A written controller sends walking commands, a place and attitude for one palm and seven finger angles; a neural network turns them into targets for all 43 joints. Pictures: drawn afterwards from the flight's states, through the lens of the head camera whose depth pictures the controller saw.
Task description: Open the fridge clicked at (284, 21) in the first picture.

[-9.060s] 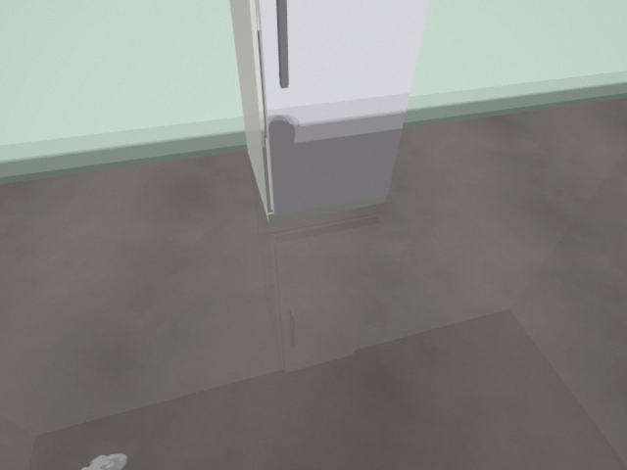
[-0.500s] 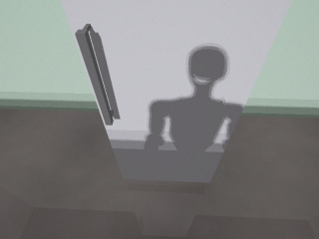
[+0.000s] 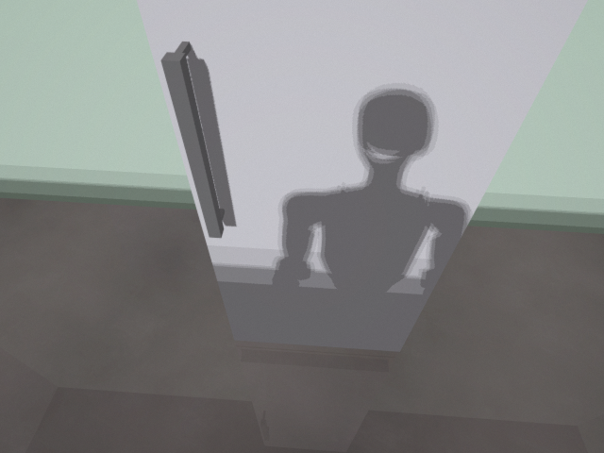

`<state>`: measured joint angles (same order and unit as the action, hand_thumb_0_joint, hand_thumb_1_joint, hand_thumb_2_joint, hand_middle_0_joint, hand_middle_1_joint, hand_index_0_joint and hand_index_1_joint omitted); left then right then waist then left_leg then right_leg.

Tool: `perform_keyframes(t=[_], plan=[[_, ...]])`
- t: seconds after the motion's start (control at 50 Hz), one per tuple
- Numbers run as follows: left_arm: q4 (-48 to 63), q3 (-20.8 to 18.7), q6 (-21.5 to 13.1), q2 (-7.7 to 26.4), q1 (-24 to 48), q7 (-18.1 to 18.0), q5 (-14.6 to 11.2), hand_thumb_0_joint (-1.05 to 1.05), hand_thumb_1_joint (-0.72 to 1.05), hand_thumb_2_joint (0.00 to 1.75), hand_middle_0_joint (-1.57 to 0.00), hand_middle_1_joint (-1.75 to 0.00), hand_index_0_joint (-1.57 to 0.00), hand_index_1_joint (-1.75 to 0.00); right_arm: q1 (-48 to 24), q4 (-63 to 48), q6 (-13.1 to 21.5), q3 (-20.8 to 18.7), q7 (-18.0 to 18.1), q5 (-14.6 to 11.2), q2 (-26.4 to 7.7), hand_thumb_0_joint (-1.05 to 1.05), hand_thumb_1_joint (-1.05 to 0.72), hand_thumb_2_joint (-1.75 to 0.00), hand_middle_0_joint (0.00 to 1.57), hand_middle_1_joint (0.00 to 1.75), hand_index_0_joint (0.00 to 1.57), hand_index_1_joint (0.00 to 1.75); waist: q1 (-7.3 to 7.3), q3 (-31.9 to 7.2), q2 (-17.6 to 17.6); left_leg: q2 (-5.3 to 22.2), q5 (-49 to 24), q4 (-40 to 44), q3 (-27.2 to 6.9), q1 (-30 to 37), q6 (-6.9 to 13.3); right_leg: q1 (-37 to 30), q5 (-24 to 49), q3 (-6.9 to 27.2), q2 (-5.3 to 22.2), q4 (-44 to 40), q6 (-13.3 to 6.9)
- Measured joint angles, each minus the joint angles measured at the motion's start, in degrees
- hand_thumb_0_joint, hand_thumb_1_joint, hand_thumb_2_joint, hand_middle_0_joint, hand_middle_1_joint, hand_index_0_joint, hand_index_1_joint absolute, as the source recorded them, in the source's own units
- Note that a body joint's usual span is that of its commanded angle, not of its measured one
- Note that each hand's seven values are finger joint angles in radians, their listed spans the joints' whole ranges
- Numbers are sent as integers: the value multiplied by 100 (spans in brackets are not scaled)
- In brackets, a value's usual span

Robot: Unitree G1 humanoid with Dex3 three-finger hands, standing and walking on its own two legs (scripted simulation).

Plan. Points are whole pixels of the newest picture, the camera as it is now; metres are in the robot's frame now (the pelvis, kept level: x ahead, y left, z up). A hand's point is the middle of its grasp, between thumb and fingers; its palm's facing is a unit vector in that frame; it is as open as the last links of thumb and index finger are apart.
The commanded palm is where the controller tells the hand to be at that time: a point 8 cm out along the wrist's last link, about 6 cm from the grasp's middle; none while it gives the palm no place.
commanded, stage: shuffle to correct the standing spot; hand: left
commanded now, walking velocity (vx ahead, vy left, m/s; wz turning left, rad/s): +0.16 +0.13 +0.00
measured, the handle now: (203, 155) +0.52 +0.21 +0.10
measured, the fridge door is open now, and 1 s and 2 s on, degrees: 0 0 0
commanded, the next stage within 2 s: come to a stop and stand still in 0.10 s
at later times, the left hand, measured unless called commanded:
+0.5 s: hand out of the picture +0.08 +0.21 -0.19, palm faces +0.07 -0.98 -0.19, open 7.3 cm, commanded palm none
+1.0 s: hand out of the picture +0.07 +0.19 -0.17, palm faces +0.05 -0.98 -0.21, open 7.3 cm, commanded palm none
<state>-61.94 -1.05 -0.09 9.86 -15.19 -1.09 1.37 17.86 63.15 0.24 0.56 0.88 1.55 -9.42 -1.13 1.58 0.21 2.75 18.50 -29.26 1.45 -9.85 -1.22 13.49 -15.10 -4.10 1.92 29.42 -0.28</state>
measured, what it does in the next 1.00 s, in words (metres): shifts its weight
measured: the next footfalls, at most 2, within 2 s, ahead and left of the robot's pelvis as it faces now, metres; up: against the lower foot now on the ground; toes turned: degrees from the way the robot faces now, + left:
none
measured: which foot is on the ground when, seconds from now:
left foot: down 0.00-1.00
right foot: down 0.00-1.00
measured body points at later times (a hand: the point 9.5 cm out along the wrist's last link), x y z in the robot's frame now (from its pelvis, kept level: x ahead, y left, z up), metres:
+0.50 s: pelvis +0.07 +0.04 -0.01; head +0.10 +0.05 +0.44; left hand +0.07 +0.26 -0.17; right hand +0.07 -0.18 -0.16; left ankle +0.04 +0.15 -0.74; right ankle +0.03 -0.08 -0.73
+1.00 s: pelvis +0.05 +0.01 +0.01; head +0.06 +0.01 +0.46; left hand +0.07 +0.24 -0.15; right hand +0.08 -0.22 -0.15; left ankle +0.04 +0.15 -0.74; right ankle +0.04 -0.08 -0.74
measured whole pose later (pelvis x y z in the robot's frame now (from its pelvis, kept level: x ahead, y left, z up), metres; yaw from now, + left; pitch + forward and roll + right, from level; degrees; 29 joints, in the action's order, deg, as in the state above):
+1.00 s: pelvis +0.05 +0.01 +0.01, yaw +1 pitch -2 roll +1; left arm -62.6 -0.3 -0.4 9.5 -14.5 -2.0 1.0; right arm 13.8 64.4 0.4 -0.1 2.2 1.0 -9.0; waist -0.9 1.9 -0.4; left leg 2.9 14.2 -24.0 3.7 -7.8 -1.9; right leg 8.8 -15.2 -5.2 -0.2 25.7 -2.5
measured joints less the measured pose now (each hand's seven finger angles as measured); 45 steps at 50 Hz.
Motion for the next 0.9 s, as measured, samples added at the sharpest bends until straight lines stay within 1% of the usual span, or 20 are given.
perform_keyframes(t=[0.1,0.14,0.2,0.22,0.24,0.26,0.28,0.34,0.36,0.38,0.4,0.42,0.46,0.52,0.56,0.58,0.6,0.68,0.74,0.9], plan=[[14,-88,63,-39,-255,17,19,1,91,90,-20,-30,-20,-30,250,-26,34,-21,-13,14,64,1,-91,-90,20,29,20,30,-30,-46,-138,-129,241,-189,70,11,63,55,-284,83,137,292,63],[1,-108,99,-37,-321,23,33,1,91,90,-20,-30,-20,-30,364,-54,90,-19,0,14,105,1,-91,-90,20,29,20,30,-20,-44,-188,-192,335,-216,121,52,129,123,-541,140,185,532,-41],[1,-113,106,-53,-314,23,45,1,91,90,-20,-30,-20,-30,492,-81,152,-10,56,12,173,1,-91,-90,20,29,20,30,10,36,-156,-227,436,-193,195,165,198,272,-1103,40,149,985,-148],[18,-117,83,-64,-285,26,35,1,91,90,-20,-30,-20,-30,526,-84,162,2,69,11,195,1,-91,-90,20,29,20,30,29,80,-130,-235,464,-192,203,198,204,267,-1125,-31,118,937,-176],[47,-124,41,-75,-251,30,24,1,91,90,-20,-30,-20,-30,563,-83,167,14,77,3,214,1,-91,-90,20,29,20,30,44,123,-105,-251,511,-234,200,209,199,218,-893,-85,88,759,-208],[77,-132,-18,-93,-206,28,19,1,91,90,-20,-30,-20,-30,593,-71,166,20,84,-16,230,1,-91,-90,20,29,20,30,60,171,-68,-266,578,-358,172,182,197,176,-385,-80,80,650,-217],[94,-139,-86,-127,-153,11,14,1,91,90,-20,-30,-20,-30,595,-34,146,22,90,-41,236,1,-91,-90,20,29,20,30,71,214,-2,-250,626,-593,149,96,203,146,-329,-123,86,695,-160],[135,-98,-238,-214,-77,-67,5,1,91,90,-20,-30,-20,-30,469,59,25,-10,113,-113,262,1,-91,-90,20,30,20,30,66,243,90,-226,1070,-1460,134,-343,153,-52,-636,-275,135,605,-29],[138,-94,-225,-221,-63,-106,24,1,91,90,-20,-30,-20,-30,381,59,-5,-34,114,-131,279,1,-91,-90,20,30,20,30,55,254,63,-214,1104,-1445,154,-425,145,-110,-660,-288,156,549,-8],[137,-90,-190,-210,-56,-136,28,1,91,90,-20,-30,-20,-30,282,40,-8,-48,111,-142,298,1,-91,-90,20,30,20,30,53,273,11,-191,864,-1133,188,-423,139,-148,-671,-281,178,528,16],[141,-81,-142,-198,-55,-150,13,1,91,90,-20,-30,-20,-30,197,-3,34,-56,104,-143,303,1,-91,-90,20,30,20,30,56,290,-19,-147,182,-641,189,-371,142,-148,-697,-275,180,575,45],[133,-78,-80,-184,-44,-156,-18,1,92,90,-20,-30,-20,-30,108,-30,98,-65,114,-124,312,1,-91,-90,20,30,20,30,47,309,-70,-145,-83,-512,222,-333,153,-127,-749,-241,197,666,82],[87,-78,51,-134,-18,-172,-64,1,92,90,-20,-30,-20,-30,-62,-39,142,-58,180,-52,351,1,-92,-90,21,30,20,30,5,294,-254,-222,86,-478,361,-233,201,-74,-975,-37,238,839,74],[34,-85,190,-98,64,-187,-49,1,92,90,-20,-30,-20,-30,-190,-56,133,-94,243,-27,275,3,-94,-90,21,30,20,30,9,234,-317,-276,171,-229,425,-93,234,19,-1242,104,191,1047,69],[44,-94,187,-63,143,-169,-52,1,93,90,-20,-30,-20,-30,-275,-97,132,-113,259,-28,223,3,-94,-90,21,30,20,30,31,271,-284,-289,84,-87,402,-43,225,-19,-975,98,158,788,59],[68,-99,153,-41,168,-156,-51,1,93,90,-20,-30,-20,-30,-312,-122,123,-124,258,-34,203,3,-94,-90,21,30,20,30,34,296,-279,-300,56,-61,395,-36,205,-76,-571,94,152,507,55],[80,-108,114,-40,195,-151,-46,1,93,90,-20,-30,-20,-30,-356,-138,107,-141,252,-45,170,3,-94,-90,21,30,20,30,39,324,-228,-273,54,-75,373,-40,176,-116,-386,70,122,390,41],[119,-64,2,-70,179,-140,-31,1,92,90,-20,-30,-20,-30,-483,-175,31,-205,225,-79,49,2,-93,-90,20,30,20,30,85,247,-22,-143,6,7,309,-49,84,-168,-432,-5,-15,215,-49],[113,-27,-23,-68,160,-155,-21,1,92,90,-20,-30,-20,-30,-548,-161,6,-202,206,-82,34,2,-93,-90,20,30,20,30,99,171,-33,-116,-72,118,302,-9,39,-190,-394,-16,-48,143,-96],[5,31,-15,-24,132,-127,-31,1,93,90,-20,-30,-20,-30,-511,21,28,-119,164,-63,33,1,-93,-90,20,29,20,30,41,36,-78,-22,-296,404,264,182,-39,-405,-168,-64,-163,-184,-180]])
